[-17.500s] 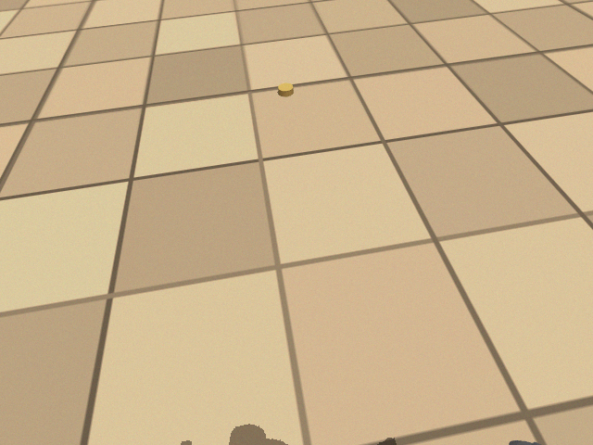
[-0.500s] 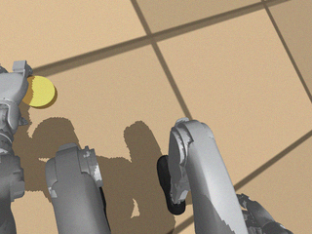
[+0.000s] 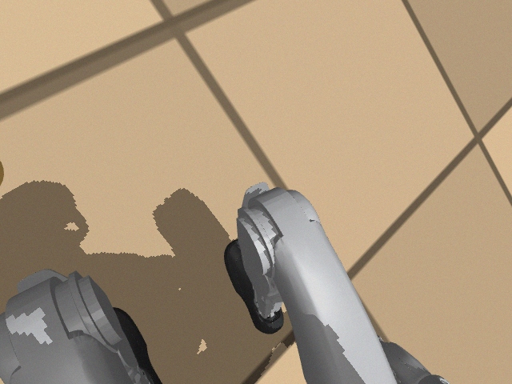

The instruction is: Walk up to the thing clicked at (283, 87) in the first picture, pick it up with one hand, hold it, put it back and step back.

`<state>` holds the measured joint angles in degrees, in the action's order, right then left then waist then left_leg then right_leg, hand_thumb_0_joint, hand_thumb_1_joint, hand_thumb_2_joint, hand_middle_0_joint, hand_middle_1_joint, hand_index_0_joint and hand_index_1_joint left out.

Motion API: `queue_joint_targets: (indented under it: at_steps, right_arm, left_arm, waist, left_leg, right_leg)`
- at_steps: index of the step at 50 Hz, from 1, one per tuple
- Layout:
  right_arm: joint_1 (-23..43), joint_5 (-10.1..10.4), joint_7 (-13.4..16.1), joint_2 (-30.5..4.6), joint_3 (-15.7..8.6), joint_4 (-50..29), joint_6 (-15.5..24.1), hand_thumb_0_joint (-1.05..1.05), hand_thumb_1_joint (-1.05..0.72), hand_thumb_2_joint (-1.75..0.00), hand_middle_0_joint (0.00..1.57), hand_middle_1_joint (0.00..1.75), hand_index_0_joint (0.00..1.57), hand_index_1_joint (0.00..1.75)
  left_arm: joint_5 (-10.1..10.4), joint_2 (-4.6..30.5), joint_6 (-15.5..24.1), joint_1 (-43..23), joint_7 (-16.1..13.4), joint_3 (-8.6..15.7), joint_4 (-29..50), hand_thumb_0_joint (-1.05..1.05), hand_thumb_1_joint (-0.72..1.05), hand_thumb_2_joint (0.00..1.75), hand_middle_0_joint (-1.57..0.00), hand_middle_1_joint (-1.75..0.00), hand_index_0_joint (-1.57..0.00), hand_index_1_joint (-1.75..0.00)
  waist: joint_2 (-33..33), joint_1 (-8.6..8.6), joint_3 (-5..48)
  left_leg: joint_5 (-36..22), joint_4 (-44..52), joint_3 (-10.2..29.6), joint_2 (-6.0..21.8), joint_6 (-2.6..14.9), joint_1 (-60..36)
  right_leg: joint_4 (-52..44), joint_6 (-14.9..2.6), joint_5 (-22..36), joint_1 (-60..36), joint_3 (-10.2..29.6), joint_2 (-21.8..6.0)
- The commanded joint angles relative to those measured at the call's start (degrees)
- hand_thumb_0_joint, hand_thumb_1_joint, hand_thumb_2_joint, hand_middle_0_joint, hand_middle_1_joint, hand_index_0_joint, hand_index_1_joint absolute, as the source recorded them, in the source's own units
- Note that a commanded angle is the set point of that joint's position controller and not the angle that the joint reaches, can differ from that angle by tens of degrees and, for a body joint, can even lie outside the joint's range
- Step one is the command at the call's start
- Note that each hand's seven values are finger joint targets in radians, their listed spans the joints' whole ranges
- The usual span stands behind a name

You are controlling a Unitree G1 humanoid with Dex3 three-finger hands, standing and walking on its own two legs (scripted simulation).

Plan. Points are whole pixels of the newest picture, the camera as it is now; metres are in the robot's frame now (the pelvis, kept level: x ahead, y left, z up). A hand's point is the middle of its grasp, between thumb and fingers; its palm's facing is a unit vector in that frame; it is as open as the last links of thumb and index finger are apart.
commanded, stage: rest palm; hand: left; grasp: from above
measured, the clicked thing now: out of the picture +0.47 +0.30 -0.29
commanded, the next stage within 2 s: close in 0.82 s
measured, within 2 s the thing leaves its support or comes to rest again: neither
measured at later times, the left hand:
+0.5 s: hand out of the picture +0.45 +0.29 -0.25, palm faces -0.42 -0.09 -0.90, open 14.0 cm
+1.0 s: hand out of the picture +0.45 +0.29 -0.26, palm faces -0.48 -0.16 -0.86, open 13.9 cm
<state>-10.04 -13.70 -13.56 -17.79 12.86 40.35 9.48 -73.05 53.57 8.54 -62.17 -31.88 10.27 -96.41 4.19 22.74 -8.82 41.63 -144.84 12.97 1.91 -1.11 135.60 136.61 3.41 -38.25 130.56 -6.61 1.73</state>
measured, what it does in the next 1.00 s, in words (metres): stands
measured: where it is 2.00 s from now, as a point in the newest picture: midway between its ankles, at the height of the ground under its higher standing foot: (203, 337)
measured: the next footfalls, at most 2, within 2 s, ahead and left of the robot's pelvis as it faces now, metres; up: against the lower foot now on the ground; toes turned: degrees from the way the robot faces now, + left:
none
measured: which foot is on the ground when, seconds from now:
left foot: down 0.00-1.00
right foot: down 0.00-1.00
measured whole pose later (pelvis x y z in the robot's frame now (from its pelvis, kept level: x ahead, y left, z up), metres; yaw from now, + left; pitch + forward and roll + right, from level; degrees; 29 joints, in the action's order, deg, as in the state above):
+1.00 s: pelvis +0.00 +0.01 +0.00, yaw -3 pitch +28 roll -15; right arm -7.7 -15.1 -16.0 -19.3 18.9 38.8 14.1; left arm -71.7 58.0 13.2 -62.1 -33.3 5.2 -100.1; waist 8.2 23.3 -12.1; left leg 42.2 -146.6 16.5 1.6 -1.0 133.9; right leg 135.5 4.1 -37.7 127.1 -9.5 2.5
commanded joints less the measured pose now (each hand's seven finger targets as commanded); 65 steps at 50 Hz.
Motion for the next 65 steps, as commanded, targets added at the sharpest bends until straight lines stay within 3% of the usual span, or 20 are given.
queue_joint_targets:
  at_steps: [1,6,9,13,19,24,28,31,35,39,43,45,46,50,51,56,59,62,64,65]
  right_arm:
    - [-13.0,-0.1,0.4,-18.6,-5.1,0.6,-0.1,0.0,-0.9,-0.9,0.2,0.3,0.2,0.3]
    - [-12.7,-0.4,0.6,-18.4,-3.9,0.8,-0.4,0.0,-0.89,-0.9,0.2,0.3,0.2,0.3]
    - [-11.5,-0.6,0.7,-18.5,-3.8,0.6,-0.5,0.0,-0.89,-0.9,0.2,0.3,0.2,0.3]
    - [-8.9,-1.1,0.8,-19.3,-3.1,-0.2,0.3,0.0,-0.89,-0.9,0.2,0.3,0.2,0.3]
    - [-7.2,-2.1,-0.4,-20.1,-3.0,0.3,2.8,0.0,-0.89,-0.9,0.2,0.3,0.2,0.3]
    - [-5.8,-2.2,-1.6,-20.8,-3.1,0.6,4.6,0.0,-0.9,-0.9,0.2,0.3,0.2,0.3]
    - [-5.7,-1.5,-2.5,-22.0,-3.1,0.0,6.1,0.0,-0.9,-0.9,0.2,0.3,0.2,0.3]
    - [-6.5,-1.4,-3.2,-22.4,-3.0,-0.1,6.7,0.0,-0.9,-0.91,0.2,0.3,0.2,0.3]
    - [-7.3,-1.2,-3.0,-21.7,-2.3,-0.3,6.4,0.0,-0.91,-0.91,0.2,0.3,0.2,0.3]
    - [-8.0,-0.9,-2.7,-20.8,-1.0,-0.5,6.0,0.0,-0.9,-0.91,0.2,0.3,0.2,0.3]
    - [-8.7,-1.1,-2.5,-20.7,-0.2,-0.8,5.1,0.0,-0.9,-0.91,0.2,0.3,0.2,0.3]
    - [-8.5,-1.0,-2.3,-20.9,0.2,-1.0,4.9,0.0,-0.9,-0.91,0.2,0.3,0.2,0.3]
    - [-8.7,-0.9,-2.0,-21.2,0.2,-0.7,4.5,0.0,-0.9,-0.91,0.2,0.3,0.2,0.3]
    - [-8.1,-1.8,-2.0,-20.9,0.7,-0.6,4.2,0.0,-0.89,-0.9,0.2,0.3,0.2,0.3]
    - [-7.7,-1.8,-2.1,-21.3,0.4,-1.0,4.4,0.0,-0.89,-0.9,0.2,0.3,0.2,0.3]
    - [-6.0,-2.2,-2.1,-22.2,0.3,-1.5,4.9,0.0,-0.89,-0.9,0.2,0.3,0.2,0.3]
    - [-5.0,-2.4,-2.1,-22.7,-0.3,-1.7,5.8,0.0,-0.89,-0.9,0.2,0.3,0.2,0.3]
    - [-5.3,-2.0,-2.5,-23.0,-0.4,-2.2,6.5,0.0,-0.89,-0.9,0.2,0.3,0.2,0.3]
    - [-5.6,-1.4,-2.5,-23.7,-0.7,-2.1,7.1,0.0,-0.9,-0.9,0.2,0.3,0.2,0.3]
    - [-6.1,-1.3,-2.6,-23.8,-1.1,-2.3,7.1,0.0,-0.9,-0.9,0.2,0.3,0.2,0.3]
  left_arm:
    - [2.8,16.3,1.1,-12.3,-0.5,1.5,6.3,0.0,-0.52,0.95,-0.05,-1.02,-0.06,-1.01]
    - [2.0,14.6,4.7,-13.1,1.1,-1.2,6.2,0.0,-0.52,0.96,-0.06,-1.01,-0.06,-1.01]
    - [0.7,14.0,6.6,-13.0,0.1,-2.2,4.9,0.0,-0.5,0.96,-0.06,-1.02,-0.07,-1.01]
    - [-1.6,12.9,8.2,-15.1,-2.7,-5.0,5.1,0.0,-0.49,0.96,-0.06,-1.01,-0.07,-1.0]
    - [-4.6,11.4,5.9,-14.7,-8.5,-6.1,0.4,0.0,-0.51,0.97,-0.07,-1.0,-0.07,-1.0]
    - [-3.4,10.4,1.9,-16.4,-11.3,-7.0,-0.7,0.0,-0.51,0.95,-0.07,-1.01,-0.07,-1.0]
    - [-1.7,13.8,-0.6,-19.6,-11.1,-4.0,1.0,0.0,-0.52,0.96,-0.06,-1.02,-0.07,-1.01]
    - [-0.8,14.9,-1.6,-17.9,-9.5,-2.0,-0.6,0.0,-0.52,0.95,-0.06,-1.03,-0.07,-1.02]
    - [0.9,16.1,-1.7,-16.0,-6.6,-1.4,-1.9,0.0,-0.52,0.94,-0.06,-1.04,-0.07,-1.03]
    - [2.3,15.1,-0.1,-14.8,-3.3,-3.0,0.3,0.0,-0.51,0.93,-0.06,-1.05,-0.07,-1.04]
    - [3.0,13.8,2.6,-13.9,-2.2,-5.7,1.3,0.0,-0.5,0.93,-0.06,-1.06,-0.08,-1.05]
    - [3.2,14.8,4.1,-14.3,-2.4,-5.9,2.5,0.0,-0.5,0.93,-0.06,-1.06,-0.08,-1.05]
    - [2.9,17.0,4.9,-13.9,-3.1,-4.5,3.9,0.0,-0.51,0.95,-0.06,-1.06,-0.07,-1.04]
    - [0.3,16.6,6.5,-14.0,-6.2,-4.4,3.3,0.0,-0.42,0.89,-0.08,-1.08,-0.11,-1.05]
    - [-0.7,15.4,6.4,-13.9,-6.7,-5.5,2.4,0.0,-0.42,0.9,-0.08,-1.07,-0.11,-1.04]
    - [-2.4,15.6,4.4,-13.8,-10.6,-5.5,-0.9,0.0,-0.37,0.87,-0.11,-1.05,-0.15,-1.01]
    - [-2.2,15.4,2.0,-14.5,-11.5,-6.6,-1.4,0.0,-0.34,0.84,-0.13,-1.05,-0.17,-1.0]
    - [-0.5,15.4,0.1,-15.9,-11.1,-6.0,-1.7,0.0,-0.31,0.79,-0.14,-1.03,-0.19,-0.98]
    - [0.4,18.1,-1.0,-15.0,-10.5,-3.2,-2.2,0.0,-0.33,0.81,-0.14,-1.02,-0.18,-0.98]
    - [1.0,17.2,-1.2,-15.4,-9.8,-3.6,-2.1,0.0,-0.32,0.81,-0.15,-1.02,-0.19,-0.98]
  waist:
    - [-22.8,0.46,43.2]
    - [-23.3,2.01,39.7]
    - [-23.8,1.73,37.6]
    - [-24.7,2.27,36.6]
    - [-26.6,2.92,33.8]
    - [-27.8,3.9,33.5]
    - [-29.0,3.82,34.8]
    - [-29.1,4.33,35.2]
    - [-27.3,4.19,34.9]
    - [-26.7,4.4,35.8]
    - [-25.2,4.75,36.2]
    - [-25.7,4.29,35.9]
    - [-26.5,3.45,37.5]
    - [-29.0,3.54,36.7]
    - [-28.9,3.93,35.4]
    - [-28.2,4.45,31.8]
    - [-27.0,4.82,29.5]
    - [-27.9,5.24,29.6]
    - [-24.7,4.94,29.9]
    - [-24.7,5.53,30.5]
  left_leg:
    - [-16.3,12.9,-6.8,0.0,3.05,-25.1]
    - [-14.2,12.4,-5.6,0.1,2.5,-26.0]
    - [-11.3,13.3,-5.3,0.1,2.11,-26.7]
    - [-10.3,13.5,-5.0,0.2,1.88,-28.0]
    - [-11.9,13.7,-4.9,0.4,1.14,-29.8]
    - [-11.4,13.9,-4.7,0.8,0.99,-29.8]
    - [-12.2,14.3,-3.8,1.1,0.88,-31.0]
    - [-12.7,13.7,-3.6,1.2,0.93,-31.1]
    - [-12.1,13.6,-4.3,0.7,1.64,-27.9]
    - [-15.2,12.9,-3.6,0.8,1.57,-29.6]
    - [-16.6,12.1,-3.7,0.9,1.84,-28.9]
    - [-15.9,12.1,-3.6,1.0,1.71,-28.8]
    - [-17.0,12.7,-3.5,1.1,1.59,-29.9]
    - [-16.4,13.2,-3.2,1.3,0.91,-31.3]
    - [-16.3,12.9,-3.1,1.3,0.82,-31.3]
    - [-14.2,14.2,-3.1,1.3,0.67,-29.8]
    - [-9.1,14.6,-3.4,1.2,0.82,-28.2]
    - [-8.1,15.3,-3.1,1.3,0.91,-28.1]
    - [-8.2,14.6,-2.5,1.5,1.15,-27.2]
    - [-8.1,14.5,-2.8,1.4,1.27,-27.0]
  right_leg:
    - [-12.8,-3.71,18.6,-28.4,-5.9,2.0]
    - [-12.4,-4.21,15.9,-25.5,-7.2,2.3]
    - [-12.4,-4.46,13.2,-22.9,-8.0,2.5]
    - [-12.4,-4.36,12.7,-21.3,-8.8,2.8]
    - [-11.0,-4.19,14.7,-19.0,-9.5,2.9]
    - [-11.4,-4.18,15.2,-19.5,-8.9,2.9]
    - [-11.1,-4.15,15.2,-19.3,-8.9,2.5]
    - [-10.5,-4.1,15.4,-19.9,-8.9,2.5]
    - [-11.9,-4.19,14.8,-22.6,-8.5,2.7]
    - [-11.3,-4.02,16.8,-23.7,-9.0,2.6]
    - [-11.9,-3.69,18.7,-26.8,-9.3,3.1]
    - [-11.8,-3.8,18.1,-26.7,-9.5,3.1]
    - [-12.2,-3.86,18.7,-27.8,-9.4,3.5]
    - [-11.3,-4.16,18.5,-26.3,-10.2,3.7]
    - [-10.8,-4.17,18.4,-24.8,-10.4,3.6]
    - [-11.8,-4.14,16.9,-23.0,-10.5,3.7]
    - [-12.8,-4.05,13.1,-21.3,-9.7,3.4]
    - [-12.9,-4.08,12.3,-20.3,-9.6,3.2]
    - [-12.5,-3.65,12.3,-20.8,-9.6,2.7]
    - [-13.0,-3.63,12.3,-21.7,-9.2,2.9]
